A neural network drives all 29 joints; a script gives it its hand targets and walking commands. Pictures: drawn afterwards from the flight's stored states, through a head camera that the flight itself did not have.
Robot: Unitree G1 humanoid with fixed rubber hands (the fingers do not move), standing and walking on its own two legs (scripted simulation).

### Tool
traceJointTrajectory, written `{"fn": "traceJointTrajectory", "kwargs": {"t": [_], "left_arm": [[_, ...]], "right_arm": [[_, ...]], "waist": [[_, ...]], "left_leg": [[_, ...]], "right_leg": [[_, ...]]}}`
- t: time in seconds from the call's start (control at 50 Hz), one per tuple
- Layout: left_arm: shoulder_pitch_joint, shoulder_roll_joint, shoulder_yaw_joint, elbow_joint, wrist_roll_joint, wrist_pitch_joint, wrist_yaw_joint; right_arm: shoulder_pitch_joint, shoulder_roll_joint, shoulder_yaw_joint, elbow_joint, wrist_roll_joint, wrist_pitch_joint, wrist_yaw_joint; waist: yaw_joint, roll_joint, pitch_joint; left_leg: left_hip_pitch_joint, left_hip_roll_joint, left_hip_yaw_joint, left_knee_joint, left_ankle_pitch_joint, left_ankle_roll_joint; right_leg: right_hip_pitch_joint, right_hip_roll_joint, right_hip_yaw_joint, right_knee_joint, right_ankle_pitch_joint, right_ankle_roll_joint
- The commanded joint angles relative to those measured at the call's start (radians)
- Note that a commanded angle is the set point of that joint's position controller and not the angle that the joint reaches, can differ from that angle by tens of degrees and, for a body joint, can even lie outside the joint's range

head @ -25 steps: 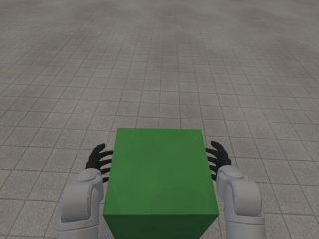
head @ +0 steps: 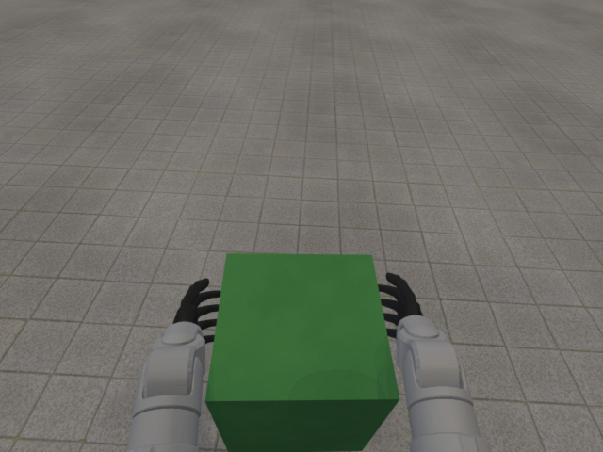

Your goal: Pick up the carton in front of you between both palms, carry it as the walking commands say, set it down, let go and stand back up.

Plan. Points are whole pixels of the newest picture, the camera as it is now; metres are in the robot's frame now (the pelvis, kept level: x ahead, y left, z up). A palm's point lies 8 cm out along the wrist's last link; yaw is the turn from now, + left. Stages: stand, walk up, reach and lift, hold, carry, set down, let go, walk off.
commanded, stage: carry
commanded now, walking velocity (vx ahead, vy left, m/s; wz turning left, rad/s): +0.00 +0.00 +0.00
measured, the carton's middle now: (297, 357) +0.29 +0.00 -0.05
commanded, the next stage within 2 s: hold in 0.78 s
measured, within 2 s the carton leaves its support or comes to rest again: neither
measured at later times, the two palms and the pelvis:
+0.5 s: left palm (191, 343) +0.27 +0.14 +0.04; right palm (419, 336) +0.27 -0.16 +0.04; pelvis -0.02 -0.01 +0.00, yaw +0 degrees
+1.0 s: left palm (212, 347) +0.26 +0.11 +0.04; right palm (447, 357) +0.24 -0.18 +0.04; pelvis -0.03 -0.01 +0.01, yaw -6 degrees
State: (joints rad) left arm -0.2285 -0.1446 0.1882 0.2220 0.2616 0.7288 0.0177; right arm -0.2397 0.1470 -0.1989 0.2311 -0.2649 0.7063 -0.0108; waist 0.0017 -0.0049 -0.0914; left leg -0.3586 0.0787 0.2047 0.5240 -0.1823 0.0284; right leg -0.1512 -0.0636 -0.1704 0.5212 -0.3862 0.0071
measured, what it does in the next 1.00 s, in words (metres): stands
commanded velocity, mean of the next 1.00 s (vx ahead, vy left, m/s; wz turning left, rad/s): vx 0.00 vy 0.00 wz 0.00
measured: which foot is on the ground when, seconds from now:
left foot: down 0.00-1.00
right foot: down 0.00-1.00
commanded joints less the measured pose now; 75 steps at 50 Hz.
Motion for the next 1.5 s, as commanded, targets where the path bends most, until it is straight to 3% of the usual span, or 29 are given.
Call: {"fn": "traceJointTrajectory", "kwargs": {"t": [0.0,0.14,0.76,0.78,0.84,0.86,0.9,1.0,1.06,1.1,1.16,1.24,1.3,1.38,1.48], "left_arm": [[-0.503,-0.881,-0.513,-0.055,-0.236,-0.096,-0.222],[-0.453,-0.898,-0.594,-0.136,-0.282,-0.051,-0.221],[-0.453,-0.884,-0.584,-0.141,-0.280,-0.032,-0.221],[-0.358,-0.901,-0.568,-0.156,-0.284,-0.029,-0.222],[-0.400,-0.867,-0.580,-0.193,-0.269,-0.051,-0.208],[-0.407,-0.848,-0.587,-0.222,-0.275,-0.055,-0.211],[-0.430,-0.849,-0.602,-0.212,-0.272,-0.062,-0.214],[-0.422,-0.859,-0.558,-0.151,-0.234,-0.068,-0.204],[-0.482,-0.886,-0.466,-0.040,-0.181,-0.079,-0.197],[-0.557,-0.910,-0.398,0.052,-0.149,-0.096,-0.205],[-0.682,-0.939,-0.300,0.194,-0.099,-0.134,-0.215],[-0.769,-0.864,-0.145,0.311,-0.014,-0.198,-0.197],[-0.744,-0.748,-0.041,0.352,0.054,-0.268,-0.172],[-0.711,-0.695,-0.028,0.359,0.076,-0.396,-0.142],[-0.796,-0.797,-0.198,0.341,0.004,-0.561,-0.120]], "right_arm": [[-0.444,0.896,0.507,-0.011,0.223,-0.072,0.220],[-0.396,0.915,0.586,-0.086,0.273,-0.025,0.221],[-0.397,0.897,0.580,-0.096,0.273,-0.008,0.222],[-0.322,0.914,0.538,-0.052,0.260,-0.018,0.227],[-0.346,0.882,0.515,-0.082,0.232,-0.060,0.206],[-0.292,0.874,0.497,-0.055,0.223,-0.068,0.193],[-0.326,0.869,0.500,-0.061,0.214,-0.074,0.194],[-0.437,0.879,0.536,-0.052,0.247,-0.077,0.224],[-0.551,0.862,0.484,0.042,0.219,-0.095,0.252],[-0.625,0.856,0.422,0.145,0.181,-0.123,0.270],[-0.743,0.849,0.289,0.299,0.101,-0.187,0.286],[-0.772,0.772,0.062,0.460,-0.045,-0.262,0.263],[-0.732,0.679,-0.048,0.513,-0.116,-0.315,0.236],[-0.736,0.646,-0.029,0.509,-0.101,-0.425,0.227],[-0.814,0.742,0.141,0.493,-0.006,-0.579,0.231]], "waist": [[-0.001,0.004,-0.214],[-0.002,0.008,-0.248],[-0.002,0.006,-0.231],[0.004,-0.117,-0.080],[-0.018,-0.065,-0.126],[-0.028,-0.075,-0.113],[-0.024,-0.028,-0.136],[0.033,-0.006,-0.108],[0.060,-0.018,-0.037],[0.068,-0.029,-0.004],[0.044,-0.006,-0.001],[-0.002,0.019,0.001],[0.002,0.019,-0.018],[0.027,0.012,-0.147],[0.028,0.010,-0.464]], "left_leg": [[0.193,0.098,-0.117,-0.056,0.200,-0.003],[0.198,0.101,-0.116,-0.047,0.245,-0.001],[0.168,0.101,-0.110,-0.046,0.215,-0.013],[0.491,-0.171,-0.249,-0.069,0.349,0.007],[0.591,-0.165,-0.256,-0.087,0.409,-0.006],[0.545,-0.168,-0.266,-0.096,0.416,-0.020],[0.515,-0.187,-0.258,-0.107,0.374,-0.032],[0.519,-0.192,-0.244,-0.131,0.253,-0.021],[0.516,-0.184,-0.239,-0.128,0.114,-0.019],[0.482,-0.177,-0.242,-0.119,0.017,-0.025],[0.472,-0.164,-0.249,-0.090,-0.090,-0.036],[0.361,-0.149,-0.270,-0.039,-0.137,-0.043],[0.227,-0.157,-0.262,0.019,-0.073,-0.045],[0.118,-0.168,-0.260,0.129,0.090,-0.045],[0.084,-0.180,-0.270,0.310,0.277,-0.047]], "right_leg": [[-0.068,-0.101,0.084,-0.105,0.180,-0.020],[-0.054,-0.100,0.085,-0.087,0.221,-0.020],[-0.086,-0.097,0.092,-0.088,0.229,-0.028],[-0.167,0.106,0.260,-0.194,0.480,-0.037],[-0.145,0.099,0.287,-0.203,0.510,-0.035],[-0.062,0.104,0.281,-0.216,0.497,-0.039],[-0.018,0.112,0.285,-0.210,0.517,-0.028],[-0.058,0.119,0.271,-0.230,0.367,-0.014],[-0.165,0.120,0.261,-0.236,0.165,-0.025],[-0.211,0.123,0.254,-0.223,0.038,-0.039],[-0.313,0.132,0.244,-0.171,-0.066,-0.064],[-0.396,0.150,0.238,-0.074,-0.050,-0.076],[-0.469,0.166,0.233,0.000,0.014,-0.064],[-0.592,0.189,0.217,0.100,0.086,-0.043],[-0.796,0.214,0.203,0.256,0.152,-0.025]]}}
